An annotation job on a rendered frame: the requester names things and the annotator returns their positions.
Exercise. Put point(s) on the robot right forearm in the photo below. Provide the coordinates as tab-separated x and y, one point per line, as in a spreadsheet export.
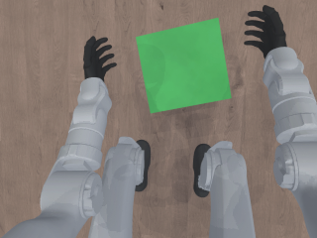
291	98

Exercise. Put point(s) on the robot right upper arm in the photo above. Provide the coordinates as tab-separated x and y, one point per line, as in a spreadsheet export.
295	168

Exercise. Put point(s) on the carton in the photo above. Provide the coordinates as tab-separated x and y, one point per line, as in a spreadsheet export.
184	66

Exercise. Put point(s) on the left robot hand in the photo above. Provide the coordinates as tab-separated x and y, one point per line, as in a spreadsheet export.
92	63

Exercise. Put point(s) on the right robot hand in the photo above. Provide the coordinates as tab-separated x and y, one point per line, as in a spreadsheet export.
272	36

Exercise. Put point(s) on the robot left upper arm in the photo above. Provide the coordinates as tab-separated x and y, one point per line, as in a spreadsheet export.
69	198

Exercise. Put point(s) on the robot left forearm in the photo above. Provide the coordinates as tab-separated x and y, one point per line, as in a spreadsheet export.
82	149

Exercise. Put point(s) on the robot left shin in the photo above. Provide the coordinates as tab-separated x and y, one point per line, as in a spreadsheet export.
122	140

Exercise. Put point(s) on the robot left thigh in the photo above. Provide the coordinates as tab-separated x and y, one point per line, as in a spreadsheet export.
121	174

